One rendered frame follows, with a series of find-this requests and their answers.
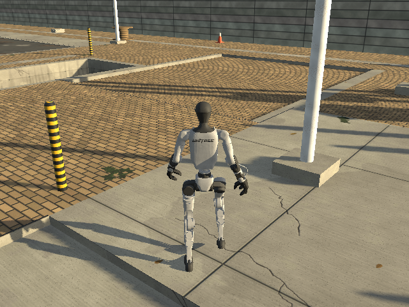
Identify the right robot forearm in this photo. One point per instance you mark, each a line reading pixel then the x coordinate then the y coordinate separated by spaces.
pixel 237 171

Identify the right robot hand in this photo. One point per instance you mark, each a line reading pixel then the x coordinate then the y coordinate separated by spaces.
pixel 243 185

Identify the left robot hand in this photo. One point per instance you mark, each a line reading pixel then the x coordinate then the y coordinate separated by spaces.
pixel 169 174

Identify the left robot foot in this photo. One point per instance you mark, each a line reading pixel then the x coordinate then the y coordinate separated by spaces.
pixel 188 266

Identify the robot left upper arm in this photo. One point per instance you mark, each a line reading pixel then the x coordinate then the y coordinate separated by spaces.
pixel 180 143

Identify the left robot forearm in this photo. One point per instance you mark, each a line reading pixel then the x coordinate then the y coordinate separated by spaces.
pixel 172 165

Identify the right robot thigh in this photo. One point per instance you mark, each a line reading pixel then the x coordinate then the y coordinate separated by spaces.
pixel 219 185

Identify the robot right upper arm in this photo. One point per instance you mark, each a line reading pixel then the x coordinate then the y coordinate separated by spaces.
pixel 227 146

